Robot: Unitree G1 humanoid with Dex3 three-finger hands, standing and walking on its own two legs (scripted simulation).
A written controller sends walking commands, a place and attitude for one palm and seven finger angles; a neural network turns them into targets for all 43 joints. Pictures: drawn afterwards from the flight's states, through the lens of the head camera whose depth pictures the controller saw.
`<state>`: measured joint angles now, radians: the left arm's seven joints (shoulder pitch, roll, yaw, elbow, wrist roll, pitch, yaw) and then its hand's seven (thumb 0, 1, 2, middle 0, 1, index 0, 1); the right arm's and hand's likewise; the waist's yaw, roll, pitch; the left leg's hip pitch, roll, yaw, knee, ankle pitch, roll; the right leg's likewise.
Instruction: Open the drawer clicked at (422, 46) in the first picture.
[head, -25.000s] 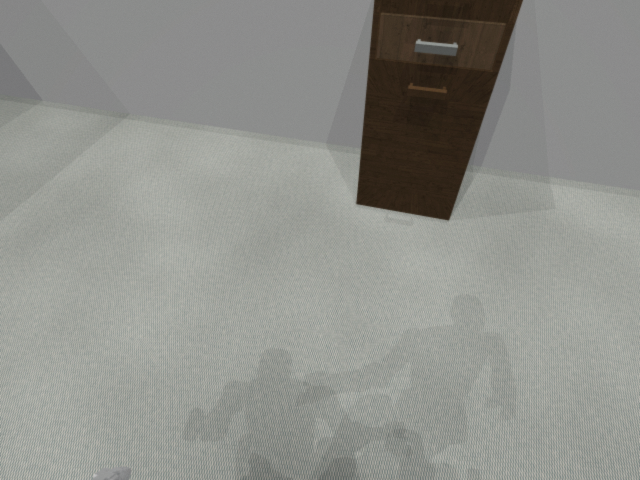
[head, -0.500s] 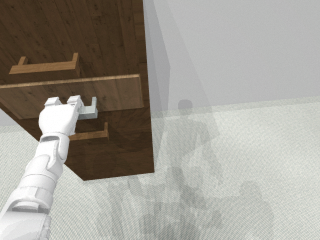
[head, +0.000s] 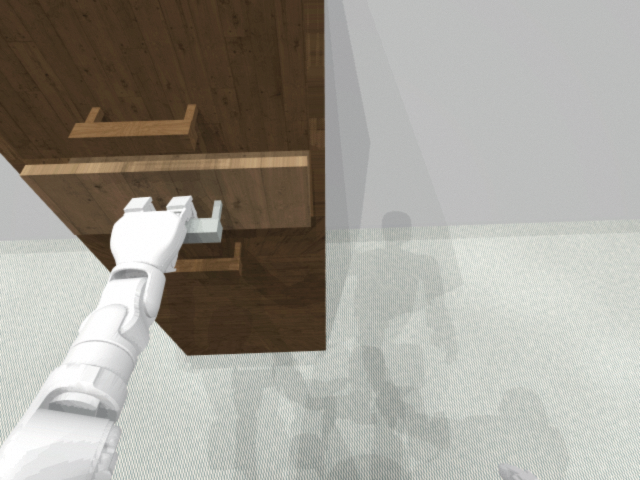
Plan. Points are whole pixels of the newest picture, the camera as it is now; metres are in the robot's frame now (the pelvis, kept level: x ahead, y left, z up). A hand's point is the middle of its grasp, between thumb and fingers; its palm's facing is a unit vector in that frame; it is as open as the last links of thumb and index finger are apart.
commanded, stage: pull the drawer open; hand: left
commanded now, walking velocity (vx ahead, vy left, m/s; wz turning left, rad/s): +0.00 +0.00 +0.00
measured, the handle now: (176, 219) +0.46 +0.22 +0.02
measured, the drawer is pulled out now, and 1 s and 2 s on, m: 0.03 0.09 0.16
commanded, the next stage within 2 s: none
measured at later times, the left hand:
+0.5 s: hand (157, 303) +0.34 +0.23 +0.00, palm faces +0.02 -0.07 -1.00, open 6.1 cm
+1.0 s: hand (156, 302) +0.34 +0.23 +0.00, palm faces -0.03 -0.04 -1.00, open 6.1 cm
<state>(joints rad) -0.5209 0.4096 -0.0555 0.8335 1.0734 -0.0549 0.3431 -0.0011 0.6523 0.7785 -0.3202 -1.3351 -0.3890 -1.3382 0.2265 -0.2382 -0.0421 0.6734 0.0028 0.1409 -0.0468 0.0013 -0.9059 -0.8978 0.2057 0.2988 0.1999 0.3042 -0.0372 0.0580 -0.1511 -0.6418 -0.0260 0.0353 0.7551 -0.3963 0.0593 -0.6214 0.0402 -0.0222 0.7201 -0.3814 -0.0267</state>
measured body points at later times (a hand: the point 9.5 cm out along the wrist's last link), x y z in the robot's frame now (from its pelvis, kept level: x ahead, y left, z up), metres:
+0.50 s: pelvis +0.01 +0.00 +0.01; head +0.06 -0.02 +0.45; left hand +0.33 +0.23 +0.05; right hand +0.12 -0.28 -0.12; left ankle -0.03 +0.08 -0.71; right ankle -0.03 -0.11 -0.71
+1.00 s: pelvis -0.02 -0.02 +0.00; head +0.03 -0.04 +0.45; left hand +0.34 +0.23 +0.06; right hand +0.09 -0.27 -0.13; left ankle -0.03 +0.08 -0.71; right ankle -0.03 -0.11 -0.71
